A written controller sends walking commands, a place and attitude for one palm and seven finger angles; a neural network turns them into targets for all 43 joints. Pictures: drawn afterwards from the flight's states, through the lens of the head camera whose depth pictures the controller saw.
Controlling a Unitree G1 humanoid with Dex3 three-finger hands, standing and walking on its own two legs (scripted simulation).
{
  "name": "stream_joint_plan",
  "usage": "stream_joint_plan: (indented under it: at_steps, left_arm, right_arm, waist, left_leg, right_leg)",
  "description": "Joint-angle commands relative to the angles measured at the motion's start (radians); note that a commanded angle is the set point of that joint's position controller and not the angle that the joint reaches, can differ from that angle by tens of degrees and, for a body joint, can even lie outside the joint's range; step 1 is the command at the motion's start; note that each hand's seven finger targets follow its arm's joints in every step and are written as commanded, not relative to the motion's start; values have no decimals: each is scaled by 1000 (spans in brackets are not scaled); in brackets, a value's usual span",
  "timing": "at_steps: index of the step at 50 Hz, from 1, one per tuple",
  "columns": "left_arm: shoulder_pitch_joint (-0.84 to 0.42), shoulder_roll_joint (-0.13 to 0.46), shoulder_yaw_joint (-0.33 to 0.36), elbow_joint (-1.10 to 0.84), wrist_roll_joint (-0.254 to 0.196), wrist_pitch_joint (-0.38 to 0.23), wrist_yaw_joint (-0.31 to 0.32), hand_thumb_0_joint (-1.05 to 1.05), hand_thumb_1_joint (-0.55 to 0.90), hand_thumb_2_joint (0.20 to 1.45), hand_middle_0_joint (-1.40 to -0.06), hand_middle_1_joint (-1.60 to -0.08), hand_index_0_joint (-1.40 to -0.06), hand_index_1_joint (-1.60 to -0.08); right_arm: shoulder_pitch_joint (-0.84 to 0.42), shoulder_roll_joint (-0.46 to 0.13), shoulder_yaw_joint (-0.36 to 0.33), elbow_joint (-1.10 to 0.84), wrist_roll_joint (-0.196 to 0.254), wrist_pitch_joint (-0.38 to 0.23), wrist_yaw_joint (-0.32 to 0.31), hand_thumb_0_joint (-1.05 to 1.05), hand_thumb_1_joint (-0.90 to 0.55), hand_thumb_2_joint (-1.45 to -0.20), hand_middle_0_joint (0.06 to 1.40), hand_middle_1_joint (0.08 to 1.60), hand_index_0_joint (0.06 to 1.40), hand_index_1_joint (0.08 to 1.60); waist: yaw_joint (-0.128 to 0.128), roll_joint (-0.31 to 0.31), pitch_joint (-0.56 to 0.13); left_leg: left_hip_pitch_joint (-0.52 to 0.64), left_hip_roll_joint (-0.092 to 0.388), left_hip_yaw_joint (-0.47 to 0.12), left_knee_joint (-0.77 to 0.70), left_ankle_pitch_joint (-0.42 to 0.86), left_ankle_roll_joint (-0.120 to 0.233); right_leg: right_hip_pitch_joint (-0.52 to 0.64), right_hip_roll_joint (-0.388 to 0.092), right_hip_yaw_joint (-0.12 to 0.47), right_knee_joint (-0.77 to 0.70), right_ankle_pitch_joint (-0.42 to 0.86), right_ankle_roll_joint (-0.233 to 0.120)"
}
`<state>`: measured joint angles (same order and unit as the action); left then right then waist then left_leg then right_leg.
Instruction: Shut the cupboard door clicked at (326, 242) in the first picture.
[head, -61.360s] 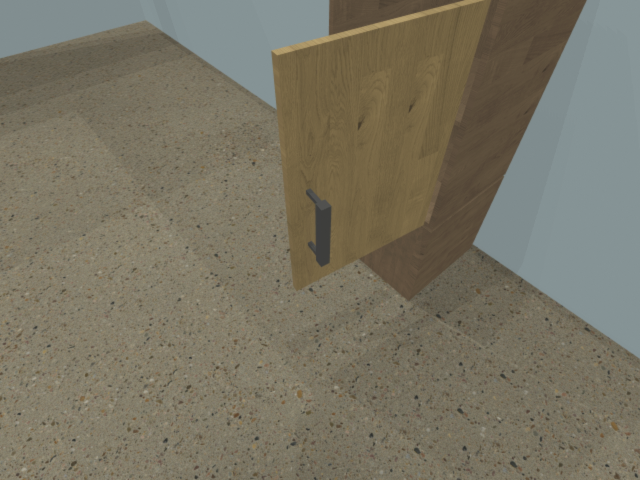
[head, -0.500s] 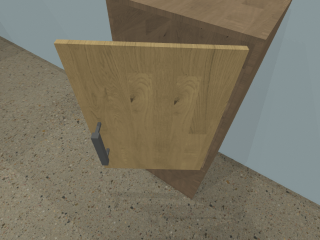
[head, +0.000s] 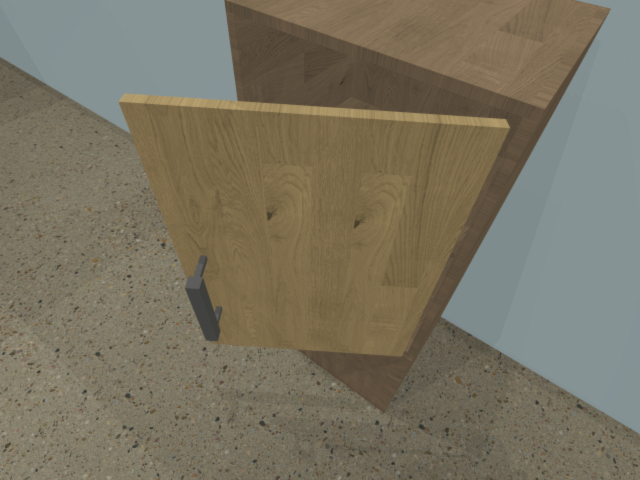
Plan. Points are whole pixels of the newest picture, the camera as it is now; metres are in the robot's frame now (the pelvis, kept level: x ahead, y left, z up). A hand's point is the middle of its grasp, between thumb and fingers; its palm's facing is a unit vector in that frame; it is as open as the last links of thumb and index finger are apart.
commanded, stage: come to a stop and stand still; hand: left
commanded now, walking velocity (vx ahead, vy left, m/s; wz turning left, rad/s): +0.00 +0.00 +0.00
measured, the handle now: (207, 300) +0.40 +0.23 -0.11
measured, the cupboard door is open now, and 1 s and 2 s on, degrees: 33 33 33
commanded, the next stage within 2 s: look again from close up in 0.02 s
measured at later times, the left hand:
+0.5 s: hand out of the picture -0.01 +0.20 -0.17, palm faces +0.00 -0.97 -0.23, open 7.3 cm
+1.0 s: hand (176, 464) +0.15 +0.18 -0.04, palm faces +0.04 -1.00 -0.02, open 6.6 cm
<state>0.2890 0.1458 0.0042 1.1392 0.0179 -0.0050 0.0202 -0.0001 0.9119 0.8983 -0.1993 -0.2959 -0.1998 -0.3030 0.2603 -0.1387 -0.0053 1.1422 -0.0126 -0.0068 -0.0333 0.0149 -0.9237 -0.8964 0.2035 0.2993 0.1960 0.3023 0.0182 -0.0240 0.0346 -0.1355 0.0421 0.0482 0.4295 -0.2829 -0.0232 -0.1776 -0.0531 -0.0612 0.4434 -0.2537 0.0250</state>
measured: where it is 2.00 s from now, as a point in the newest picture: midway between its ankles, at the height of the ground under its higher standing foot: outside the picture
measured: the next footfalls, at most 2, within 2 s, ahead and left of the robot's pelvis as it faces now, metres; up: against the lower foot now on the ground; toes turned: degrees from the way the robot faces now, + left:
none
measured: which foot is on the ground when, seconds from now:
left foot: down 0.00-1.00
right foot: down 0.00-1.00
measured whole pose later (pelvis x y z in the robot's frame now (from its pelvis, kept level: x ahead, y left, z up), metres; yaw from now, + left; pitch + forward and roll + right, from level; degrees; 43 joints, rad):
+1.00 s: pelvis -0.06 -0.01 -0.08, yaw +1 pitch +11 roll +1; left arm 0.33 0.18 0.17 0.25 -0.25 -0.66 -0.31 0.00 0.91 0.90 -0.33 -0.44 -0.33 -0.44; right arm 0.18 -0.27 -0.09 0.60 0.01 -0.34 0.01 0.01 -0.91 -0.90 0.20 0.30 0.20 0.30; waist -0.01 -0.05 -0.13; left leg -0.78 0.03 0.02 1.07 -0.48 -0.03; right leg -0.82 -0.08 -0.03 1.09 -0.45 0.01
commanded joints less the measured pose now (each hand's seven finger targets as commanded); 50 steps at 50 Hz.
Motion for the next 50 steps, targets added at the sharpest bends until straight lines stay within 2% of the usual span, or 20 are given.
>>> stream_joint_plan:
  at_steps: [1,2,4,7,11,17,33,34,35,36,37,38,39,40,41,42,43,46,48,50]
  left_arm:
    - [122,128,9,9,1,-30,55,0,900,900,-200,-300,-200,-300]
    - [117,171,14,-5,2,-42,49,0,900,900,-200,-300,-200,-300]
    - [101,138,8,-37,-8,-40,47,0,900,900,-200,-300,-200,-300]
    - [52,106,-2,-64,-4,-20,33,0,900,900,-200,-300,-200,-300]
    - [36,112,-5,-87,-2,-6,21,0,900,900,-200,-300,-200,-300]
    - [37,122,-2,-108,-2,-4,14,0,900,900,-200,-300,-200,-300]
    - [44,121,-3,-82,-9,-16,14,0,900,900,-200,-300,-200,-300]
    - [104,146,-1,-44,4,-28,53,0,900,900,-200,-300,-200,-300]
    - [-826,774,443,-1688,-113,-324,38,0,900,900,-200,-300,-200,-300]
    - [-56,226,54,-1342,-127,-231,37,0,900,900,-218,-320,-218,-320]
    - [158,6,-15,-1224,-194,-73,54,0,900,900,-237,-340,-237,-340]
    - [46,23,-8,-1130,-181,-73,73,0,900,900,-255,-360,-255,-360]
    - [-1,47,36,-1093,-183,-122,68,0,900,900,-273,-380,-273,-380]
    - [30,75,94,-1010,-173,-188,48,0,900,900,-292,-400,-292,-400]
    - [109,46,104,-940,-185,-270,9,0,900,900,-310,-420,-310,-420]
    - [224,47,139,-873,-199,-352,-44,0,900,900,-328,-440,-328,-440]
    - [307,36,161,-850,-225,-444,-105,0,900,900,-347,-460,-347,-460]
    - [298,84,219,-869,-285,-717,-315,0,900,900,-402,-520,-402,-520]
    - [276,144,251,-913,-307,-757,-405,0,900,900,-438,-560,-438,-560]
    - [237,150,235,-1056,-343,-680,-430,0,900,900,-475,-600,-475,-600]
  right_arm:
    - [-26,-140,-21,-96,14,-25,7,0,-900,-900,200,300,200,300]
    - [3,-92,-15,-109,10,-29,5,0,-900,-900,200,300,200,300]
    - [86,-92,-23,-105,13,-30,2,0,-900,-900,200,300,200,300]
    - [55,-109,-24,-117,6,-22,2,0,-900,-900,200,300,200,300]
    - [39,-125,-21,-141,4,-10,13,0,-900,-900,200,300,200,300]
    - [47,-135,-20,-147,-3,-14,18,0,-900,-900,200,300,200,300]
    - [83,-118,-6,-74,5,-20,18,0,-900,-900,200,300,200,300]
    - [-3,-152,-10,-133,6,-29,20,0,-900,-900,200,300,200,300]
    - [61,-364,-53,-412,-6,-221,-89,0,-900,-900,200,300,200,300]
    - [-36,-211,-11,-439,47,-281,-79,0,-900,-900,200,300,200,300]
    - [-79,-195,-10,-422,53,-325,-64,0,-900,-900,200,300,200,300]
    - [-69,-192,-12,-399,70,-359,-53,0,-900,-900,200,300,200,300]
    - [-61,-219,-39,-426,55,-374,-42,0,-900,-900,200,300,200,300]
    - [-57,-232,-53,-457,41,-380,-34,0,-900,-900,200,300,200,300]
    - [-74,-227,-63,-493,27,-388,-23,0,-900,-900,200,300,200,300]
    - [-82,-217,-77,-533,24,-395,-7,0,-900,-900,200,300,200,300]
    - [-91,-202,-84,-565,15,-398,11,0,-900,-900,200,300,200,300]
    - [-129,-210,-106,-638,12,-387,41,0,-900,-900,200,300,200,300]
    - [-148,-226,-114,-703,25,-374,46,0,-900,-900,200,300,200,300]
    - [-173,-230,-112,-784,41,-356,34,0,-900,-900,200,300,200,300]
  waist:
    - [9,79,44]
    - [-35,101,-41]
    - [-40,14,-172]
    - [-30,35,-37]
    - [-26,11,119]
    - [-17,39,87]
    - [-15,10,51]
    - [21,-68,63]
    - [-172,20,-360]
    - [-8,369,-501]
    - [-1,333,-364]
    - [-58,146,-76]
    - [-85,47,73]
    - [-80,-67,114]
    - [-52,-147,89]
    - [0,-132,21]
    - [34,-183,-42]
    - [49,-177,-151]
    - [65,-40,-235]
    - [64,32,-302]
  left_leg:
    - [-104,73,1,134,260,0]
    - [-83,22,14,110,354,-4]
    - [-35,47,-10,77,236,21]
    - [-61,68,-40,25,280,37]
    - [-171,53,-77,-66,9,44]
    - [-178,52,-98,-131,-83,52]
    - [-109,44,-63,-96,90,41]
    - [-161,77,-30,103,168,13]
    - [141,24,-39,53,304,52]
    - [141,-20,6,23,414,36]
    - [34,0,-32,12,367,-17]
    - [-144,-22,-65,21,134,-5]
    - [-259,-41,-86,48,-57,8]
    - [-354,-55,-91,97,-146,9]
    - [-427,-64,-81,169,-170,5]
    - [-466,-76,-57,238,-135,-2]
    - [-524,-78,-42,313,-117,-8]
    - [-719,-86,-27,531,-132,-9]
    - [-777,-89,-13,616,-133,12]
    - [-777,-92,-6,630,-172,25]
  right_leg:
    - [-16,-122,127,-48,534,-39]
    - [77,-141,102,36,959,-63]
    - [130,-110,74,79,675,-68]
    - [17,-61,51,40,303,-52]
    - [-78,-40,69,-31,-30,-44]
    - [-47,-37,60,-34,-34,-42]
    - [-16,-62,61,-62,58,-37]
    - [-32,-115,113,-31,395,-36]
    - [28,15,32,88,334,-39]
    - [-46,55,-30,111,134,-59]
    - [-42,54,-75,150,51,-44]
    - [-153,47,-73,127,16,-28]
    - [-250,36,-70,93,-64,-23]
    - [-344,37,-78,121,-169,-24]
    - [-412,40,-81,175,-250,-26]
    - [-415,34,-63,225,-260,-36]
    - [-444,31,-50,285,-281,-41]
    - [-531,12,42,452,-288,-58]
    - [-559,-3,102,520,-286,-70]
    - [-583,8,113,537,-343,-63]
